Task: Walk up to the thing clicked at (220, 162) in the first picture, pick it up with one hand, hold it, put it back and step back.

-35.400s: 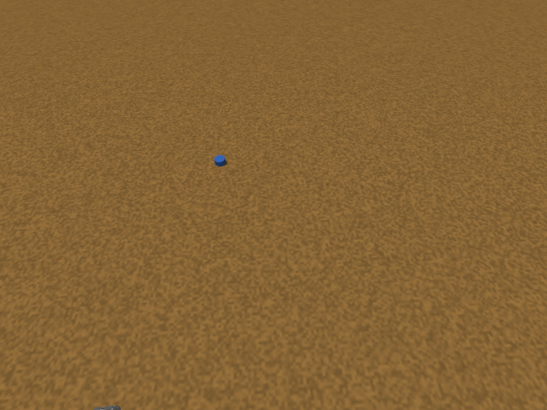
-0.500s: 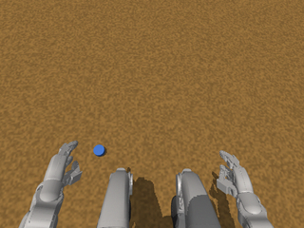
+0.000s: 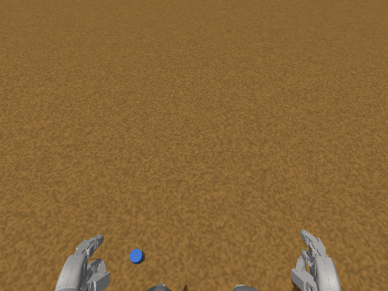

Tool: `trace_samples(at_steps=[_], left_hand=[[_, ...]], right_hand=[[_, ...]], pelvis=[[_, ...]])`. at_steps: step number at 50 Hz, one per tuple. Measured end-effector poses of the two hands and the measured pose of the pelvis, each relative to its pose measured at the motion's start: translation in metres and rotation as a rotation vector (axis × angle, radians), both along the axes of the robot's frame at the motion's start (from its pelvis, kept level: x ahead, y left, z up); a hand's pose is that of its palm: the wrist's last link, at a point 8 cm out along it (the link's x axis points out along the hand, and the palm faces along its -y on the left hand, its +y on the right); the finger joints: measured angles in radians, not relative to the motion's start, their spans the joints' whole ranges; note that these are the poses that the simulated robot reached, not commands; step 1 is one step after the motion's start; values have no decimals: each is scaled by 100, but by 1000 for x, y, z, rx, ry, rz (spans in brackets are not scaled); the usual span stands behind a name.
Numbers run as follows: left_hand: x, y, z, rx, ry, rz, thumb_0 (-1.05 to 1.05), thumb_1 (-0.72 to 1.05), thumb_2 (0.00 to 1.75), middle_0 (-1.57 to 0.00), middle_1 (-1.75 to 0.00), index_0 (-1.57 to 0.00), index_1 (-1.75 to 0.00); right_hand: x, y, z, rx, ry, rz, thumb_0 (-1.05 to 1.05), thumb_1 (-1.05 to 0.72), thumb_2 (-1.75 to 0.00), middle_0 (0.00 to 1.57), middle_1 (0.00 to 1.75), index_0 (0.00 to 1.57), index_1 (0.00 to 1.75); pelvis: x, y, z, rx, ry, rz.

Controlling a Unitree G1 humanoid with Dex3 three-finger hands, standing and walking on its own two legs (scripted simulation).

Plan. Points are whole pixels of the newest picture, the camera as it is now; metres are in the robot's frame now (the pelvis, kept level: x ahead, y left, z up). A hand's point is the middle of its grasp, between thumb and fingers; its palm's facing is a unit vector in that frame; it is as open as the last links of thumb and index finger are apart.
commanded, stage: home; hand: left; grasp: from above
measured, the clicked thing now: (136, 256) +0.37 +0.27 -0.70
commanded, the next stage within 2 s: stand in 1.94 s
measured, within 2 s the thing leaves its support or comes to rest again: neither
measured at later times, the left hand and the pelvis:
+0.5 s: hand (109, 280) +0.16 +0.18 -0.04, palm faces +0.06 -0.98 -0.20, open 7.4 cm; pelvis +0.00 -0.01 +0.00, yaw +0 degrees
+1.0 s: hand (108, 282) +0.16 +0.18 -0.04, palm faces +0.06 -0.98 -0.19, open 7.4 cm; pelvis +0.00 +0.00 +0.00, yaw +0 degrees
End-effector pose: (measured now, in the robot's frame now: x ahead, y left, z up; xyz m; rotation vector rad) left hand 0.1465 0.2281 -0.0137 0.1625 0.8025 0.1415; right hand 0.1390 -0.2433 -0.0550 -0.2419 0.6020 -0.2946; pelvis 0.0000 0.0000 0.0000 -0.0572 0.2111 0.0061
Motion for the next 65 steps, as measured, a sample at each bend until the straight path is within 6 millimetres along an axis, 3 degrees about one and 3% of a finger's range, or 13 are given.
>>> trace_samples(at_steps=[6,12,34,65], left_hand=[[-5,0,-3,-11,18,11,1,90,90,-20,-30,-20,-30],[-7,-1,-5,-13,20,13,1,90,89,-20,-30,-20,-30],[-4,-6,-2,-5,11,-2,1,90,89,-20,-30,-20,-30],[-5,1,-4,-3,19,-5,1,90,89,-20,-30,-20,-30]], right_hand=[[20,4,8,-5,-48,48,1,-90,-90,20,30,20,30],[28,7,9,-5,-56,74,1,-90,-90,20,30,20,30],[4,-2,-1,-1,8,40,1,-90,-90,20,30,20,30],[12,6,1,2,-11,51,1,-90,-90,21,30,20,30]], pelvis=[[2,-2,2,5,-16,8],[1,-3,2,7,-25,11],[-1,-6,3,11,-33,2],[0,-1,2,6,-33,3]])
